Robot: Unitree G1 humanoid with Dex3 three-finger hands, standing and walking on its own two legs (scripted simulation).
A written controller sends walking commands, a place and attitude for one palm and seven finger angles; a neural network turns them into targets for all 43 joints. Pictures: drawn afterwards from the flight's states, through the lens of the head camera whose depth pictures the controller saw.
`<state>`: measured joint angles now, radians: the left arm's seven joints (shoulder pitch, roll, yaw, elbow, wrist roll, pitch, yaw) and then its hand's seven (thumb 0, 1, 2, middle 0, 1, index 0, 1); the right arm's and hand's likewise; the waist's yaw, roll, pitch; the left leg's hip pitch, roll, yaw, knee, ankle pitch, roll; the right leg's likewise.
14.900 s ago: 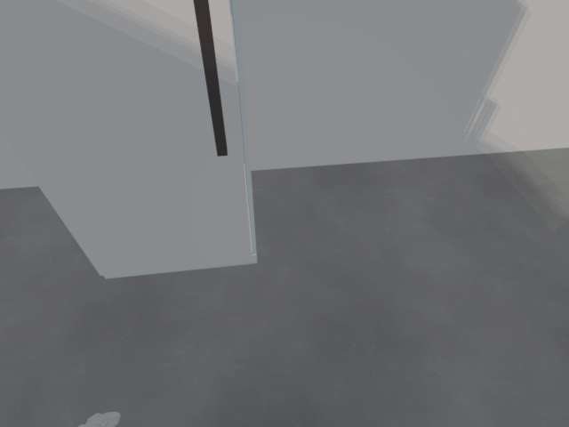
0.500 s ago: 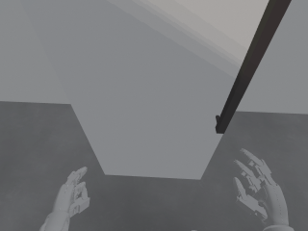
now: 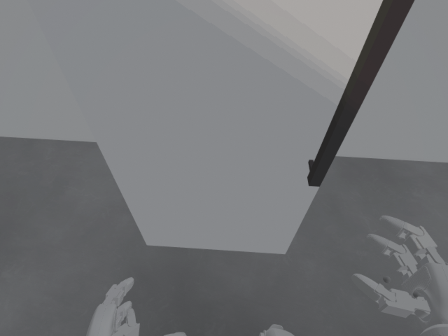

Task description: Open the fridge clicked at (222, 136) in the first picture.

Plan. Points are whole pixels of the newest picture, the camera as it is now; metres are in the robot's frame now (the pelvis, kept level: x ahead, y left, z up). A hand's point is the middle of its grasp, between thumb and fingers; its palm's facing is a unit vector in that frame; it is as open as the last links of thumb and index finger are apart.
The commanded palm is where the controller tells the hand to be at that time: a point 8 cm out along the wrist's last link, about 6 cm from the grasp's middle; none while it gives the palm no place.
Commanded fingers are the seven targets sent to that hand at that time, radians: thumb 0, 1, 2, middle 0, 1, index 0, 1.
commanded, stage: raise the hand to about handle height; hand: right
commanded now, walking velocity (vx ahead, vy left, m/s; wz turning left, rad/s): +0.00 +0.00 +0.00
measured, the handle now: (344, 100) +0.50 -0.17 +0.18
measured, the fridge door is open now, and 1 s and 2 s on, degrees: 0 0 0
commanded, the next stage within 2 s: move the hooked fingers beside the handle in 1.26 s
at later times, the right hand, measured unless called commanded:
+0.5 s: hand (441, 256) +0.25 -0.28 +0.11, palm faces +0.04 +1.00 -0.06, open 13.7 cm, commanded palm +0.22 -0.33 +0.12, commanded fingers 0.00 0.50 -0.30 0.30 1.20 0.30 1.20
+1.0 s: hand out of the picture +0.27 -0.29 +0.13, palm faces +0.01 +1.00 -0.05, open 14.0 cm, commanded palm +0.24 -0.34 +0.14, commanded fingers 0.00 0.50 -0.30 0.30 1.20 0.30 1.20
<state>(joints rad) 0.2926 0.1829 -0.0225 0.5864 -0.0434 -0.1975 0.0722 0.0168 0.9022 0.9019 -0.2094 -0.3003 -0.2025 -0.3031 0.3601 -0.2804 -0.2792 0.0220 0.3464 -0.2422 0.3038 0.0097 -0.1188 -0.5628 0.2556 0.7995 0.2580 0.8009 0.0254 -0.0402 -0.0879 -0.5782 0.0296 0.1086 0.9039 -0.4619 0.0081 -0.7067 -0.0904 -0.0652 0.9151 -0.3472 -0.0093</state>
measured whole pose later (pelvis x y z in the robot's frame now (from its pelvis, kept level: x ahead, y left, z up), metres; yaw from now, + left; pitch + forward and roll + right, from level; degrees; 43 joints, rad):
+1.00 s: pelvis +0.01 -0.01 +0.03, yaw -1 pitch +3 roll +2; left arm 0.28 0.29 -0.04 0.60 -0.06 -0.25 0.09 0.02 0.90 0.90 -0.21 -0.30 -0.20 -0.30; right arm 0.02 -0.43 -0.43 0.28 0.36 -0.13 0.51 -0.01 0.50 -0.30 0.30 1.20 0.30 1.20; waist 0.00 -0.04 -0.02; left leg -0.34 0.04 0.11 0.65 -0.36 -0.01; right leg -0.48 -0.06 -0.07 0.70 -0.26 -0.03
